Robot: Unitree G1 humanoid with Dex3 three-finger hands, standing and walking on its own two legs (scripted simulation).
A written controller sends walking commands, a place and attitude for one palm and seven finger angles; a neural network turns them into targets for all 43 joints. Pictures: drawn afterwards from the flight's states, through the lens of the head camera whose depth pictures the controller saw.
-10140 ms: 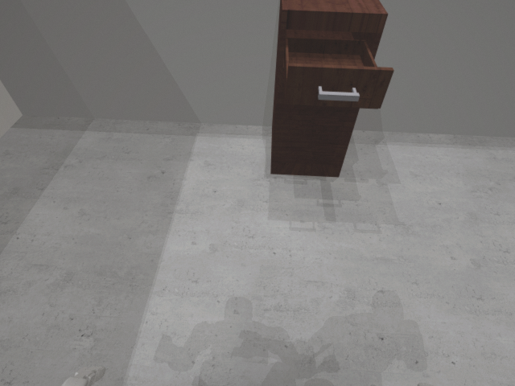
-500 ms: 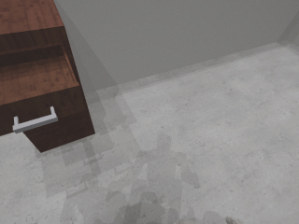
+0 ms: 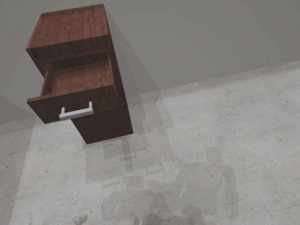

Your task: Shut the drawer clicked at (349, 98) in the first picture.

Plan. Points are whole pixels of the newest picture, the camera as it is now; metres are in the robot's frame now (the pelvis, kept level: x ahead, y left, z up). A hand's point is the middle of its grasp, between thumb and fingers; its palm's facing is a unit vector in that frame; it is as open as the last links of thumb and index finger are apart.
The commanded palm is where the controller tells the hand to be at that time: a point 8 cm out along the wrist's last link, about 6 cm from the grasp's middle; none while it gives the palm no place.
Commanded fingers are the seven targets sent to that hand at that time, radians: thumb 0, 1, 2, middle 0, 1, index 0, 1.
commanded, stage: turn to face it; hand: left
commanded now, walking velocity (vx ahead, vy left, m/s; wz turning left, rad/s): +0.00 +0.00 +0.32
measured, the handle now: (77, 110) +0.55 +0.33 -0.07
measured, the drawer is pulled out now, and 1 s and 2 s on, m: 0.29 0.29 0.29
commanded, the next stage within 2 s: take the last steps up to it in 0.18 s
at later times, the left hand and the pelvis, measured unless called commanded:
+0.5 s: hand out of the picture -0.05 +0.26 -0.18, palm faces +0.20 -0.96 -0.20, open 7.4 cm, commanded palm none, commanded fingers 0.00 0.90 0.90 -0.20 -0.30 -0.20 -0.30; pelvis -0.01 +0.06 +0.01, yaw +8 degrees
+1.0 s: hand out of the picture +0.15 +0.17 -0.16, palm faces +0.18 -0.96 -0.21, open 7.3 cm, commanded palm none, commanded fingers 0.00 0.90 0.90 -0.20 -0.30 -0.20 -0.30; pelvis +0.09 -0.02 +0.00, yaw +9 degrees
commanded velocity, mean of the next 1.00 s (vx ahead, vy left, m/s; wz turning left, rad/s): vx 0.22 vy -0.04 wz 0.09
